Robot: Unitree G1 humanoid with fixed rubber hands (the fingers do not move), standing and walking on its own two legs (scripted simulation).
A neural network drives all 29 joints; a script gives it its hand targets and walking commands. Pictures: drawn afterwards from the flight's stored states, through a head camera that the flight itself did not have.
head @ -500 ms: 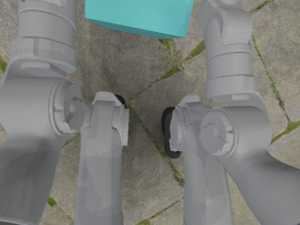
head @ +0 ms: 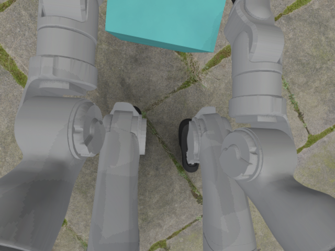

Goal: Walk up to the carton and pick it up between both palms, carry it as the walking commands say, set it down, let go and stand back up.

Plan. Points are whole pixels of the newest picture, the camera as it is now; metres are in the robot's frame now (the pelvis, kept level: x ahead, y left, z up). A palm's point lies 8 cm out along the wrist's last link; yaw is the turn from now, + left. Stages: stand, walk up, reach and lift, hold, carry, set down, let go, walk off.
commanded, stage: reach and lift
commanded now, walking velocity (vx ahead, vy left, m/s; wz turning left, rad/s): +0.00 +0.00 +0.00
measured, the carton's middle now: out of the picture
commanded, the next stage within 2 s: none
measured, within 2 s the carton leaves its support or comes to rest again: neither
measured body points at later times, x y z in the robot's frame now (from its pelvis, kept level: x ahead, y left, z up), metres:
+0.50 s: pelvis -0.01 -0.01 +0.04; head +0.32 +0.03 +0.34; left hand +0.56 +0.15 -0.04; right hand +0.53 -0.11 -0.04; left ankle +0.16 +0.10 -0.44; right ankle +0.12 -0.12 -0.44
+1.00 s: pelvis +0.03 +0.00 +0.10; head +0.25 +0.04 +0.49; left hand +0.53 +0.15 +0.06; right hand +0.51 -0.11 +0.06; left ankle +0.16 +0.10 -0.44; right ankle +0.12 -0.12 -0.44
